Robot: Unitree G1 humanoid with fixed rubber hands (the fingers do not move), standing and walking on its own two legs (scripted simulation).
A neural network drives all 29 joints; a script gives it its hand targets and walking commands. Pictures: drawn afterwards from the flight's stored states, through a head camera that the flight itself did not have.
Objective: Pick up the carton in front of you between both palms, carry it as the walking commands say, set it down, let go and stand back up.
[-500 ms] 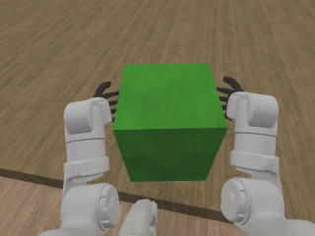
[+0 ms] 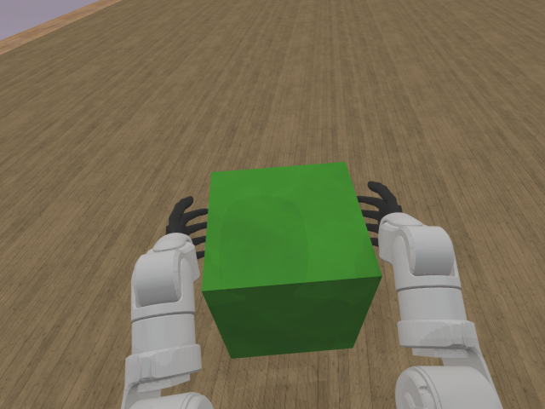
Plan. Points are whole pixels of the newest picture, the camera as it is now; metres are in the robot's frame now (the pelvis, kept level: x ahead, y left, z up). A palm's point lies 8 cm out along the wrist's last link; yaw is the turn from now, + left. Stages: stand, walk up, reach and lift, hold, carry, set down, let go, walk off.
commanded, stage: carry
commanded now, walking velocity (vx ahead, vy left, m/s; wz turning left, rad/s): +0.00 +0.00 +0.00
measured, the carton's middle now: (285, 264) +0.35 +0.01 +0.04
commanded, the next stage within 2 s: none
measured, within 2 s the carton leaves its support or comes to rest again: neither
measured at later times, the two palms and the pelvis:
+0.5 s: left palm (184, 234) +0.33 +0.15 +0.14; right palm (398, 221) +0.34 -0.15 +0.14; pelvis +0.00 +0.00 +0.01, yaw +1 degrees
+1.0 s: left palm (166, 236) +0.33 +0.17 +0.14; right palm (379, 224) +0.34 -0.13 +0.14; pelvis +0.00 +0.02 +0.01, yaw +1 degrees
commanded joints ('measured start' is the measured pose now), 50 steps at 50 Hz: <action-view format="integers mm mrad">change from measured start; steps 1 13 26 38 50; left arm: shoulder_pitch -658 -664 -715 -737 -709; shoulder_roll -813 -797 -818 -857 -846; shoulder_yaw -655 -525 -576 -602 -591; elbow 35 52 -24 -15 -25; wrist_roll -386 -371 -365 -399 -379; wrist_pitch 78 132 130 120 116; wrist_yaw -68 -24 -36 -50 -45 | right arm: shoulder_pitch -458 -645 -673 -668 -682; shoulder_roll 751 837 906 887 909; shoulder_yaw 434 497 517 512 540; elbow -40 -88 -87 -115 -134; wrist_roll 158 246 300 270 297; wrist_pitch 73 136 119 111 105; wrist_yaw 42 21 58 58 63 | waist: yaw -21 9 0 -2 0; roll -66 -90 -21 -17 -22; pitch -243 -253 -280 -252 -262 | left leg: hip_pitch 84 61 100 127 129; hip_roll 50 59 62 67 70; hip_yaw -65 -84 -86 -96 -103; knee -196 -206 -218 -214 -222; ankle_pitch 43 160 201 249 288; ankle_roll -3 25 42 57 64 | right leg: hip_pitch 241 294 285 227 235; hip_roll -238 -158 -154 -155 -158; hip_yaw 264 159 136 121 107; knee -121 -142 -113 -98 -85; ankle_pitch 565 251 210 180 190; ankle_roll -68 -17 -39 -29 -24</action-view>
